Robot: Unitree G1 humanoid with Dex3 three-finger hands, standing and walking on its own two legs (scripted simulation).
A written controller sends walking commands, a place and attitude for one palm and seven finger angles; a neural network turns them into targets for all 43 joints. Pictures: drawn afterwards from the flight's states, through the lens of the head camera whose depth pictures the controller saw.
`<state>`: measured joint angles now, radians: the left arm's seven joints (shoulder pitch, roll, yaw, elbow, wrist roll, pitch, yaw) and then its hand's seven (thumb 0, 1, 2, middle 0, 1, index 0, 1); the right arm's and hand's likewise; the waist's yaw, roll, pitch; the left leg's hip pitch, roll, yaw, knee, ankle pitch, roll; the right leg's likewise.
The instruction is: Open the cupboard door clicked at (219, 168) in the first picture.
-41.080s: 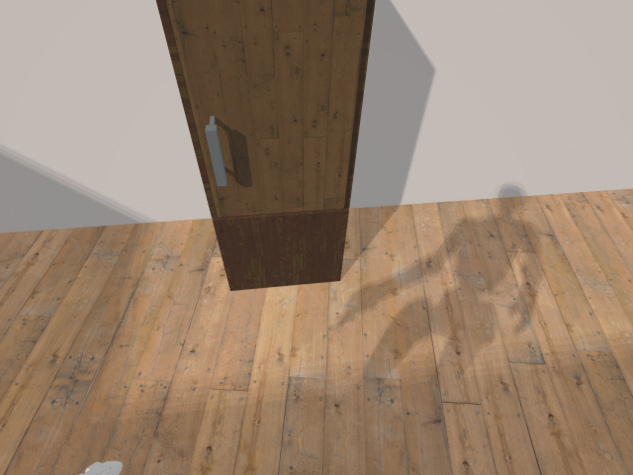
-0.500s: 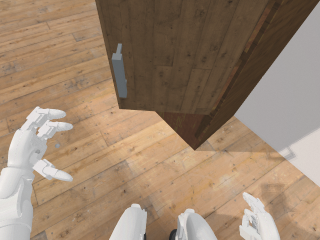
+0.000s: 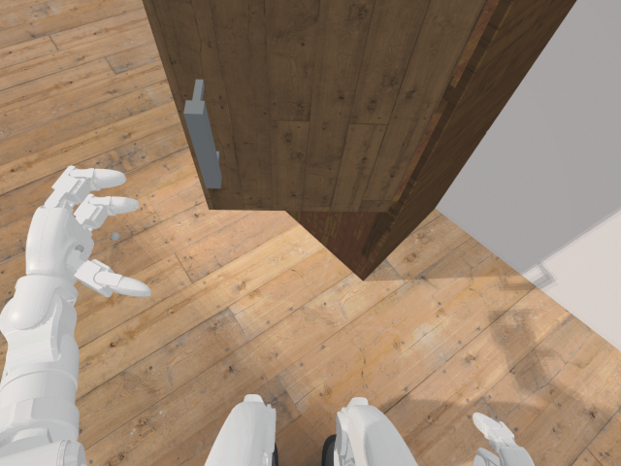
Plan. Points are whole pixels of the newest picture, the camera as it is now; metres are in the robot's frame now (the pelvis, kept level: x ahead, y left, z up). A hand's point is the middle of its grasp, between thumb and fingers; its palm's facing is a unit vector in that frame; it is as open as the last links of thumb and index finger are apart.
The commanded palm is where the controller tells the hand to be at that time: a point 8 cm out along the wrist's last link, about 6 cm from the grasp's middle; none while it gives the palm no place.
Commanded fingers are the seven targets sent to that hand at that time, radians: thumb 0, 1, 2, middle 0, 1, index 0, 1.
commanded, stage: move the hooked fingers beside the handle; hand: left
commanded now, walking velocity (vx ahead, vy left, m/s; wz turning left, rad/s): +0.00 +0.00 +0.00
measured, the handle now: (207, 138) +0.56 +0.17 +0.01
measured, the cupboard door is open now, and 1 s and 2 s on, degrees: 46 46 46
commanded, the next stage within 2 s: slide the fingers in behind the handle in 1.66 s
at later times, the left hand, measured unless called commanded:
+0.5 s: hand (137, 191) +0.45 +0.24 +0.02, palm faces +0.05 -1.00 -0.03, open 14.0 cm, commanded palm +0.43 +0.28 +0.02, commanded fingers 0.00 -0.50 0.30 -0.30 -1.20 -0.30 -1.20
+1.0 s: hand (156, 159) +0.50 +0.23 +0.03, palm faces +0.05 -1.00 -0.03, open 14.0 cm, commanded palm +0.47 +0.27 +0.02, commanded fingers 0.00 -0.50 0.30 -0.30 -1.20 -0.30 -1.20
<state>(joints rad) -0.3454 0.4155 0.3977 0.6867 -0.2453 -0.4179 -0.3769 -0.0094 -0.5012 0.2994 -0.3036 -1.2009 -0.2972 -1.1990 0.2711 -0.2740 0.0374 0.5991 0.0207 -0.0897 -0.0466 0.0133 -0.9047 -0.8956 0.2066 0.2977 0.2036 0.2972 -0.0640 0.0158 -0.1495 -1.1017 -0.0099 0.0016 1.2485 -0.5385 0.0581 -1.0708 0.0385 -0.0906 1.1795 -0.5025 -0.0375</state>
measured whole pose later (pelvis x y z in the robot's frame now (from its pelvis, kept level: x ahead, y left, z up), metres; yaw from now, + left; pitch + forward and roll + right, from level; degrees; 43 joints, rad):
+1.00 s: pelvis +0.00 +0.00 -0.02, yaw -2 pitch +28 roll -5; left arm -0.80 0.57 0.48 1.09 -0.12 -0.46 -0.31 -0.01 -0.50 0.30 -0.30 -1.20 -0.30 -1.20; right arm 0.33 -0.27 0.06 0.61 -0.01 0.06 0.00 0.01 -0.91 -0.90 0.21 0.30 0.20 0.30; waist -0.17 0.03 -0.14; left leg -1.25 0.01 0.00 1.31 -0.55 0.06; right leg -1.21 0.06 -0.09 1.22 -0.50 -0.04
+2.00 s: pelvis +0.00 +0.00 -0.01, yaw -2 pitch +27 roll -5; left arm -0.77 0.52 0.43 1.09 -0.13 -0.48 -0.29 -0.01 -0.50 0.30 -0.30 -1.20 -0.30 -1.20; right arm 0.31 -0.27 0.05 0.61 -0.01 0.06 -0.01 0.01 -0.91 -0.90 0.21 0.30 0.20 0.30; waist -0.16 0.02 -0.14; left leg -1.23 0.01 -0.01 1.30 -0.55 0.06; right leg -1.19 0.06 -0.10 1.21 -0.50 -0.04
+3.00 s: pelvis +0.00 -0.01 -0.01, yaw -1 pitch +27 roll -3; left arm -0.79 0.37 0.33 1.09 -0.08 -0.54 -0.10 -0.01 -0.50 0.30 -0.30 -1.20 -0.30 -1.20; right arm 0.31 -0.25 0.03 0.62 -0.03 0.07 0.02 0.01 -0.91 -0.90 0.20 0.30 0.20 0.30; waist -0.16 0.03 -0.16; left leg -1.22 0.00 0.00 1.30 -0.56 0.05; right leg -1.19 0.05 -0.09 1.23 -0.52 -0.04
